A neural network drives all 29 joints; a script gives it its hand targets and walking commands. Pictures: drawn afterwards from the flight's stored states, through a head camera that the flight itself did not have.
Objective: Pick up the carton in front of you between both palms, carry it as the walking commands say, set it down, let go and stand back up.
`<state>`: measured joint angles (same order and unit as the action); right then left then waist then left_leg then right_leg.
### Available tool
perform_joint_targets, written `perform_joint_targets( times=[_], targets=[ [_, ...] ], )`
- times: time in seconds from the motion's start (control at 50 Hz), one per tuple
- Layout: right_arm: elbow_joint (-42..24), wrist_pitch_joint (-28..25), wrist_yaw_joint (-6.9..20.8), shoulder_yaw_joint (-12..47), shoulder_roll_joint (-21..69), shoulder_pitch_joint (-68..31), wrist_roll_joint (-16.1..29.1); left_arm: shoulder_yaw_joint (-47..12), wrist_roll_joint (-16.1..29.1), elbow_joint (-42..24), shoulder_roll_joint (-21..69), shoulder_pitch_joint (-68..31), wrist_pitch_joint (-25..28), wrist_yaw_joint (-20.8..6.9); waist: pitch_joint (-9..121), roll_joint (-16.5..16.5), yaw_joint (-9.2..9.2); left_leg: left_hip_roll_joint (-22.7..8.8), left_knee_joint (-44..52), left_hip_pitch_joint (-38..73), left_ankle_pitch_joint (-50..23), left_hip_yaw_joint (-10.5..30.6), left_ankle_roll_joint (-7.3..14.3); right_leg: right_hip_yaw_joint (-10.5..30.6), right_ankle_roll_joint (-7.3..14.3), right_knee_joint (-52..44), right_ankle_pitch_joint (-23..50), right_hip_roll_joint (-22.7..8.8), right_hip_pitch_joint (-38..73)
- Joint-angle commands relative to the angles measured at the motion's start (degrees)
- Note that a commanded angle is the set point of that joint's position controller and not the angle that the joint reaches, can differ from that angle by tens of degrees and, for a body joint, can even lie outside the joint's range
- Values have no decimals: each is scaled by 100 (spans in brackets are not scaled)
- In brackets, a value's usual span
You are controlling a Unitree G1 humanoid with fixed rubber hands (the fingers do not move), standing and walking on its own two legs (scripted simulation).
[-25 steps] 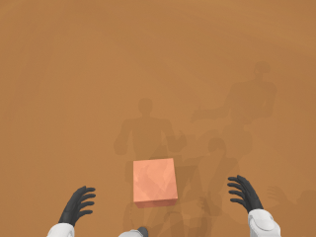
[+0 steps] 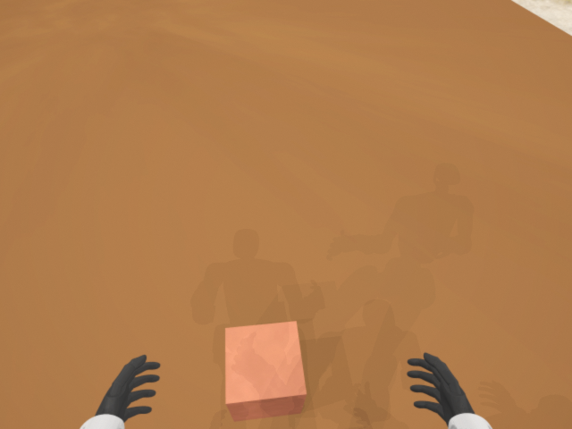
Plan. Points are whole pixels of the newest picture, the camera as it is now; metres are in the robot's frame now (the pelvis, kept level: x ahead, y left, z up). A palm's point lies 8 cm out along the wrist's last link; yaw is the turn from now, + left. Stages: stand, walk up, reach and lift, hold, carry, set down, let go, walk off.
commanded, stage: let go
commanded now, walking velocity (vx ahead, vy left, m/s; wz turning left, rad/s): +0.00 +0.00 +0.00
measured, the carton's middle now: (264, 372) +0.37 +0.05 -0.65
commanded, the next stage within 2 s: stand in 0.04 s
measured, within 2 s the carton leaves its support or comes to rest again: neither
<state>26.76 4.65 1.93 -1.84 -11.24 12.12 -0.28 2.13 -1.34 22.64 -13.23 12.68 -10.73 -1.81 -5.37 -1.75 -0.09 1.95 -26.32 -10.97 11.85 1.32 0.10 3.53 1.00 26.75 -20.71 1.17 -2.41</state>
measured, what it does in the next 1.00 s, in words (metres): stands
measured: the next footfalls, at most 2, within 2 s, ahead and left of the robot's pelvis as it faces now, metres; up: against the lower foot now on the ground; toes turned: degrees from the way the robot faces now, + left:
none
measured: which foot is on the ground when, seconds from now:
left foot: down 0.00-1.00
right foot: down 0.00-1.00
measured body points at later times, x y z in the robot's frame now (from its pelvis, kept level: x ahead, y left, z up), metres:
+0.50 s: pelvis +0.02 +0.02 +0.00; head +0.03 +0.04 +0.45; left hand +0.15 +0.30 -0.12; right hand +0.14 -0.29 -0.09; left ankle +0.03 +0.12 -0.74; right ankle -0.07 -0.11 -0.74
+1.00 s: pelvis +0.01 +0.02 +0.00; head +0.01 +0.04 +0.45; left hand +0.12 +0.32 -0.12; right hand +0.11 -0.29 -0.10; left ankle +0.03 +0.12 -0.74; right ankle -0.07 -0.11 -0.74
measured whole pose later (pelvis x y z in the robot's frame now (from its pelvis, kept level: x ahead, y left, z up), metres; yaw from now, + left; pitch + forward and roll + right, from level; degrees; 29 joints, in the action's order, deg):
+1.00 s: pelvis +0.01 +0.02 +0.00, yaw -2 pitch -2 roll +0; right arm 55.4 -0.4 -1.0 -1.6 -20.2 6.7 -1.4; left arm 0.7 -1.6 50.7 -21.5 11.8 -0.1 1.6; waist -1.1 -2.4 0.2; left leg 1.5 -25.2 -11.4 12.0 -1.0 1.7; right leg 5.9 -0.5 21.7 -18.0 1.0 -1.8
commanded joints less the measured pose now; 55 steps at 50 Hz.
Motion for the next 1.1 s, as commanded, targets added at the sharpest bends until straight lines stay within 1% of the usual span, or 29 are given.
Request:
perform_joint_targets(
  times=[0.0,0.02,0.04,0.06,0.08,0.1,0.12,0.14,0.2,0.24,0.34,0.5,0.68,1.08],
  targets=[
    [-542,-105,-62,-141,-505,-172,-19,154,40,-519,-551,-125,-6,95,653,-58,-23,193,-152,1510,-1531,-78,-71,-98,-206,-505,2242,-9,-1418],
    [-532,-96,-65,-152,-508,-173,-28,148,49,-515,-547,-130,-17,107,634,-45,-26,183,-146,1498,-1565,-70,-71,-106,-197,-506,2208,2,-1437],
    [368,-187,-218,-305,-1278,-177,-272,278,-28,235,-1198,-166,346,311,559,-618,-81,-470,-248,546,-1245,170,-62,6,-296,-451,1232,-274,-1446],
    [433,-244,-280,-362,-1338,-79,-265,272,-97,293,-1149,-66,526,362,574,-494,-5,-456,-203,375,-825,219,-19,156,-239,-490,829,-287,-1265],
    [541,-293,-285,-337,-1287,-176,-285,257,-116,356,-1084,-109,634,357,485,-324,25,-417,-140,215,-409,217,-24,273,-202,-562,435,-315,-1328],
    [647,-345,-283,-324,-1269,-245,-285,257,-132,426,-1072,-164,715,346,415,-166,42,-407,-71,133,-128,244,-15,338,-164,-592,230,-330,-1373],
    [737,-389,-286,-313,-1242,-317,-260,261,-128,493,-1051,-183,781,337,406,-25,37,-428,-23,79,-25,294,5,346,-137,-547,237,-331,-1367],
    [816,-426,-267,-305,-1254,-380,-233,256,-110,569,-1072,-188,836,309,487,106,30,-465,8,85,-89,335,31,319,-130,-471,422,-324,-1276],
    [1030,-489,-271,-311,-1325,-479,-199,252,-72,818,-1150,-110,941,302,689,249,6,-561,18,160,-650,439,85,292,-154,-328,1019,-319,-1039],
    [1167,-506,-287,-316,-1380,-482,-192,240,-59,983,-1217,-81,982,325,781,298,15,-600,-2,269,-979,475,105,306,-167,-309,1292,-335,-943],
    [1472,-521,-316,-299,-1545,-463,-187,192,-51,1373,-1356,-33,1033,366,873,313,38,-665,-4,478,-1410,521,154,345,-175,-342,1617,-379,-817],
    [1840,-546,-344,-238,-1711,-539,-166,129,-47,1822,-1477,-7,1073,378,815,191,18,-712,46,580,-1667,520,170,393,-155,-461,1813,-445,-717],
    [2177,-569,-343,-197,-1767,-645,-142,90,-36,2137,-1550,-86,1098,377,729,127,22,-740,152,665,-1611,504,171,448,-124,-612,1790,-501,-703],
    [2746,-574,-302,-155,-1930,-822,-91,25,-21,2698,-1699,-204,1146,342,509,154,42,-784,540,686,-911,557,162,576,-49,-963,1276,-568,-755]
  ],
)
